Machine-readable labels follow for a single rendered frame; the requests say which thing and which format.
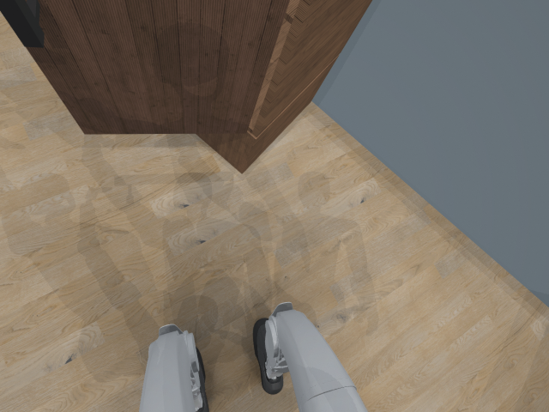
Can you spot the cupboard door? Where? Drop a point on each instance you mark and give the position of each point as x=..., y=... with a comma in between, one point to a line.
x=158, y=66

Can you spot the handle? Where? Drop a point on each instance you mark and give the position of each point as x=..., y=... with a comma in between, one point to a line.
x=23, y=17

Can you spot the robot right shin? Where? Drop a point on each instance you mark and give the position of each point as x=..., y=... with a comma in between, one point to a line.
x=276, y=367

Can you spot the robot right foot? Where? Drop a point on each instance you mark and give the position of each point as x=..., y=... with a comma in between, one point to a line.
x=274, y=385

